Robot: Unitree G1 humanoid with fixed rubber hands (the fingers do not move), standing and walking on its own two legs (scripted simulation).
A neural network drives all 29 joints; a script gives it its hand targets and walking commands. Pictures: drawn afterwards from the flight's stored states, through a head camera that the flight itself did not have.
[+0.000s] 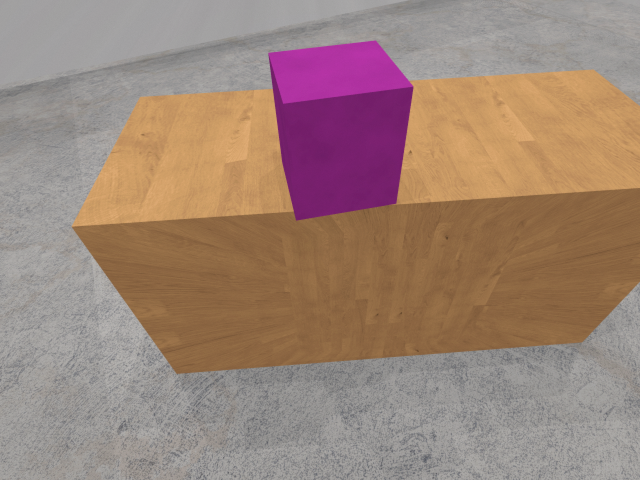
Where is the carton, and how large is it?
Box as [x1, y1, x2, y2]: [268, 40, 413, 220]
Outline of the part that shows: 375,40 268,53 282,163 296,220 395,203 413,86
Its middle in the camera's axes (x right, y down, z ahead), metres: +0.03 -0.21 +0.76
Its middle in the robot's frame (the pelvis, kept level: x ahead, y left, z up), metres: +0.73 +0.01 +0.06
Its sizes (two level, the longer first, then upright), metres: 0.210 0.200 0.250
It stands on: a pedestal, 0.70 m high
